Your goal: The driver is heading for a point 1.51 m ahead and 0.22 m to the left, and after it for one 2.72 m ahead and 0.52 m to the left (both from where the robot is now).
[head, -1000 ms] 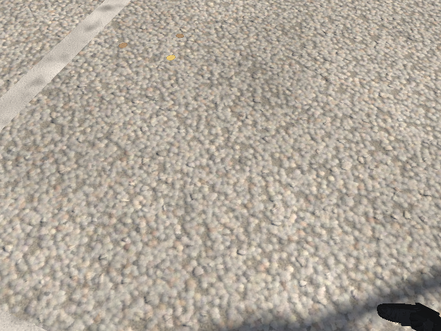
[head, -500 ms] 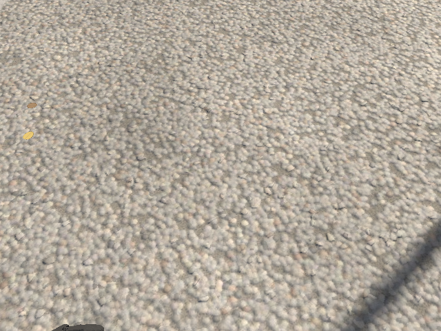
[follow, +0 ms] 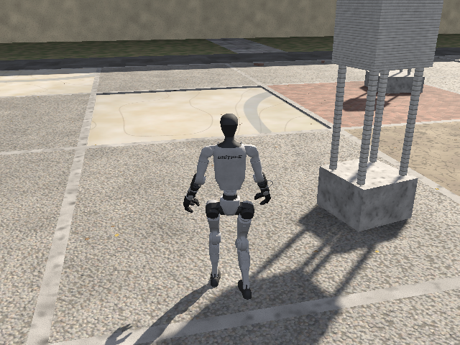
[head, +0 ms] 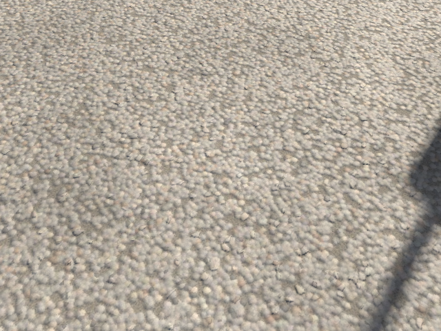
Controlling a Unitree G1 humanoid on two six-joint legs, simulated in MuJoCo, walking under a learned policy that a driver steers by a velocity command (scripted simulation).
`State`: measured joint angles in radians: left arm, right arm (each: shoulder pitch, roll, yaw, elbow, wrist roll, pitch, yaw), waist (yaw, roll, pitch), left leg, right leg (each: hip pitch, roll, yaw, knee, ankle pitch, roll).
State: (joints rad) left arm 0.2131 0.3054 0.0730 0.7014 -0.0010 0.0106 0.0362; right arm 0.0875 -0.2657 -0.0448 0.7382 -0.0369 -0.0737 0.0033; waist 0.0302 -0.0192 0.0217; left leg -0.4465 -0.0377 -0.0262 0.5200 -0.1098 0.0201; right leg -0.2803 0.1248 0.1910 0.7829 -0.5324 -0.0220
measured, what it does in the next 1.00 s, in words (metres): steps on the spot: right foot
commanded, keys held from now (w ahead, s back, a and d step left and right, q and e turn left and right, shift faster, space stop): no key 1.00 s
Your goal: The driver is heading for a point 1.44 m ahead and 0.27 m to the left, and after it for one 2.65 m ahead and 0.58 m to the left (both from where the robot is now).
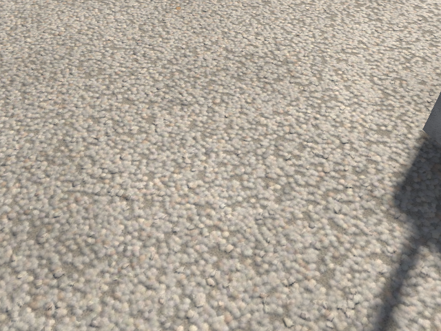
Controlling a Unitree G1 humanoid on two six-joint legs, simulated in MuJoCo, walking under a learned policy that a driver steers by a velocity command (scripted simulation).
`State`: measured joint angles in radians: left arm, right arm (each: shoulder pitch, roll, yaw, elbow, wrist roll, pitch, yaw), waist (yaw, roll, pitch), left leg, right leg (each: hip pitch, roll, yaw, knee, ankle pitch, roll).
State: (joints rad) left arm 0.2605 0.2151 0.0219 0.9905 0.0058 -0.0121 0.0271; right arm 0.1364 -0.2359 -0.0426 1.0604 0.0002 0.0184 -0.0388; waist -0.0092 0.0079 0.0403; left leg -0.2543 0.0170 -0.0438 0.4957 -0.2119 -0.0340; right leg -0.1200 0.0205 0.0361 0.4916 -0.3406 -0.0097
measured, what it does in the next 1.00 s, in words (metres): stands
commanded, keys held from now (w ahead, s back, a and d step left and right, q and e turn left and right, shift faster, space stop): no key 1.00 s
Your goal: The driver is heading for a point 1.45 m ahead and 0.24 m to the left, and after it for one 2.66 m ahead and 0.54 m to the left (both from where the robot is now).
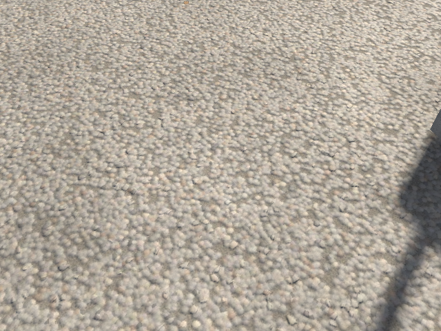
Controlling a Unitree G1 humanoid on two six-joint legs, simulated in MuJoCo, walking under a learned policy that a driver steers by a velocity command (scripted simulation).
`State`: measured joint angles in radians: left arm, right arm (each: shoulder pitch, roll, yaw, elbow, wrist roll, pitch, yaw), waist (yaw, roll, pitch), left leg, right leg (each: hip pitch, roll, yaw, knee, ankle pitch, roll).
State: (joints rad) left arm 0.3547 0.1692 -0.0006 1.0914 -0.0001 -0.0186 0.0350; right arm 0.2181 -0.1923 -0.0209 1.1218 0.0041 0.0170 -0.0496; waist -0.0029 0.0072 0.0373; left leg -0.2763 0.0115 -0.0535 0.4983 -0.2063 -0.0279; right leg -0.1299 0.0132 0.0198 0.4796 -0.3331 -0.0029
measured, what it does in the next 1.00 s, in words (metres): walks ahead: right foot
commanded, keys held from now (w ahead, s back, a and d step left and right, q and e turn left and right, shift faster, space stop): no key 0.16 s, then w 0.84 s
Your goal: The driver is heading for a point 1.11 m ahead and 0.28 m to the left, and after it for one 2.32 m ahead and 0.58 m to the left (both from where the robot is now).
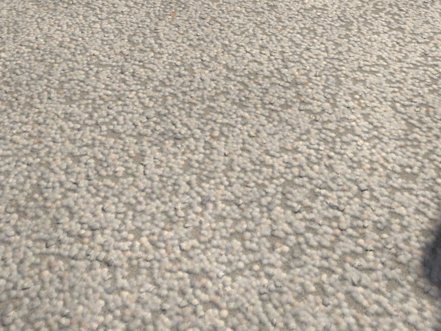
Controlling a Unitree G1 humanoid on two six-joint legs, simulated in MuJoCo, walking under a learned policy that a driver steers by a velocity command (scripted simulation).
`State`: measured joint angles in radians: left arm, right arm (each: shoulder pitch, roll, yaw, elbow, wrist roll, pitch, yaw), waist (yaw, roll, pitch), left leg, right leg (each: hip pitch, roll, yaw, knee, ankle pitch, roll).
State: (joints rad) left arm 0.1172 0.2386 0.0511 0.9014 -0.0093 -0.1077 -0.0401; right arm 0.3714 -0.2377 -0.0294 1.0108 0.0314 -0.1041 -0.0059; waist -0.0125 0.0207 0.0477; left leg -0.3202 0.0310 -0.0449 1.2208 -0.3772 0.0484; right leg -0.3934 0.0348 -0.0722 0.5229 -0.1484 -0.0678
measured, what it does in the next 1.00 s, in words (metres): walks ahead: left foot, then right foot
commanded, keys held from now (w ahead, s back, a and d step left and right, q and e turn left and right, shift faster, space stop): w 0.92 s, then w+q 0.08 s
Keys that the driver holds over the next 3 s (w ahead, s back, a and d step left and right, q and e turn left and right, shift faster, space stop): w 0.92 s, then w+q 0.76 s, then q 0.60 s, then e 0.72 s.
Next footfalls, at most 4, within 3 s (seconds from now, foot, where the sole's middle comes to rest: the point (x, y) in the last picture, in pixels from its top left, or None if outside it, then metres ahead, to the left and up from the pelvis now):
0.44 left None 0.44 0.15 -0.77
1.00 right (260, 241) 0.75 -0.10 -0.77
1.56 left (179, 180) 1.01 0.19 -0.77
2.00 right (196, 123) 1.30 0.13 -0.77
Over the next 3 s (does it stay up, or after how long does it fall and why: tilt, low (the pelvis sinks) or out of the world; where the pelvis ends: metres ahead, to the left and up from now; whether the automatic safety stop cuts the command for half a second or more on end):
stays up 1.14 0.14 0.01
